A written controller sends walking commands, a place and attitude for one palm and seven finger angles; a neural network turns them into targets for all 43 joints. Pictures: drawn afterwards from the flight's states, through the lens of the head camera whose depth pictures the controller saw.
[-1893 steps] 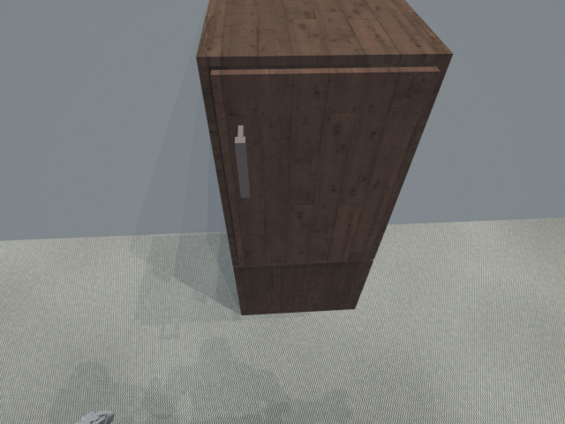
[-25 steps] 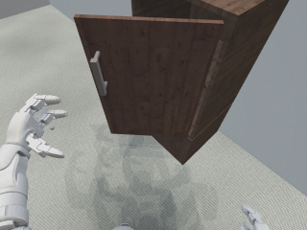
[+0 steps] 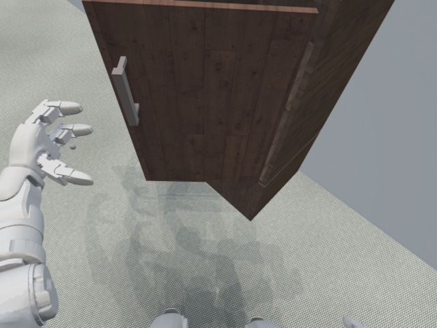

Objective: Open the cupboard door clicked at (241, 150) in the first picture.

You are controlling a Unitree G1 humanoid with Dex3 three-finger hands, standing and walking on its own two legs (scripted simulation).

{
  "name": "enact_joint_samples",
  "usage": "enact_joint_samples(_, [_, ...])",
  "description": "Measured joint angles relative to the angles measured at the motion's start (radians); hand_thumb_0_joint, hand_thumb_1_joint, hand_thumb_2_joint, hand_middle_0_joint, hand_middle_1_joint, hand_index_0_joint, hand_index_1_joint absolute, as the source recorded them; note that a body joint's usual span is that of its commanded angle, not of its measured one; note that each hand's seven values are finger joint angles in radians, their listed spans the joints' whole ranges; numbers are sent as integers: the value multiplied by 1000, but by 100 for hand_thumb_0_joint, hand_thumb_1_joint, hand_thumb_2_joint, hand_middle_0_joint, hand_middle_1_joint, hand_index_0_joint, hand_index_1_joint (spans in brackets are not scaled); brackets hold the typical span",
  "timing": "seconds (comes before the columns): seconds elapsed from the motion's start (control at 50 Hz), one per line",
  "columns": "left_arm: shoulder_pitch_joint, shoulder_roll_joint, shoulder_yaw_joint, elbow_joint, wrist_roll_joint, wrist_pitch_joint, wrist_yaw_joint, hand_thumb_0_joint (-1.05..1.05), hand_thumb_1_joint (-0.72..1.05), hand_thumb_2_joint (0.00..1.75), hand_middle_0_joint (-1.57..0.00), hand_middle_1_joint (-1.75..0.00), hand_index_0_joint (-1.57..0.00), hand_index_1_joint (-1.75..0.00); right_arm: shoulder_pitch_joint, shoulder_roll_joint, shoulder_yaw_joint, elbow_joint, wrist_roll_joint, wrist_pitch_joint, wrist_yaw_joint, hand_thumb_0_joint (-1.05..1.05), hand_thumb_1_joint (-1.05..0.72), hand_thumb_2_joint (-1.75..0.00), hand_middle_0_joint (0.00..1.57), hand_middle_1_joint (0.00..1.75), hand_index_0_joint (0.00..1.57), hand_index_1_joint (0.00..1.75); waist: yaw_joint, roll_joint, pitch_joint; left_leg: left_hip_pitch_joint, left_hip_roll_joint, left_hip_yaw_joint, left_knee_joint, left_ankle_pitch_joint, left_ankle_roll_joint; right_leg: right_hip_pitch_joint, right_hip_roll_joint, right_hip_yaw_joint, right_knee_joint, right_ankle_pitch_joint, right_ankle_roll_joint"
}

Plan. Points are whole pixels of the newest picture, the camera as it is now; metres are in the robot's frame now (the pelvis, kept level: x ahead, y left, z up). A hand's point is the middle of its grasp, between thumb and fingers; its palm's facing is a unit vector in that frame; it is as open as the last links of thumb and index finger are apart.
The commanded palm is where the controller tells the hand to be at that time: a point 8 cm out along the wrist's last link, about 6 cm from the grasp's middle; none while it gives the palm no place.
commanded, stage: move the hooked fingers beside the handle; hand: left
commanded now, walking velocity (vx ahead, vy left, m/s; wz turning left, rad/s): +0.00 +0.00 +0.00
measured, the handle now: (128, 93) +0.56 +0.19 +0.07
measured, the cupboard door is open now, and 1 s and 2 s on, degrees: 44 44 44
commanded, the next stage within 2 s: slide the fingers in behind the handle in 1.48 s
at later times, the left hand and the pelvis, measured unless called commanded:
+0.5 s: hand (86, 115) +0.48 +0.25 +0.08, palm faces -0.03 -1.00 +0.00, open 14.0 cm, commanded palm +0.47 +0.30 +0.08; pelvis +0.00 +0.00 -0.01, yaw -1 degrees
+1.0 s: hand (90, 108) +0.52 +0.26 +0.07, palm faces -0.01 -1.00 +0.00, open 13.9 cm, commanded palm +0.50 +0.30 +0.07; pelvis +0.01 +0.00 -0.02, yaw -2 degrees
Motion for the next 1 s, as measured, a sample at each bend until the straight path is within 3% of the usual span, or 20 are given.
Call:
enact_joint_samples(0.12, [-78,26,7,61,17,-32,3,-1,-50,30,-30,-120,-30,-120,10,-1,-2,9,-5,22,5,1,-90,-90,20,30,20,30,-13,-1,-1,-41,5,-2,26,-9,1,-38,4,-1,19,-5,0])
enact_joint_samples(0.74, [-385,202,56,281,128,6,48,-1,-50,30,-30,-120,-30,-120,74,-7,15,-2,-26,114,22,0,-90,-90,20,30,20,30,-110,8,-6,-215,33,-10,115,-42,1,-201,30,-2,78,-19,0])
enact_joint_samples(1.0, [-310,201,83,246,111,1,27,-1,-49,30,-30,-120,-30,-120,98,-1,11,-16,-25,144,32,0,-90,-90,20,30,20,30,-99,6,-10,-201,40,-5,110,-55,1,-187,38,5,64,-23,1])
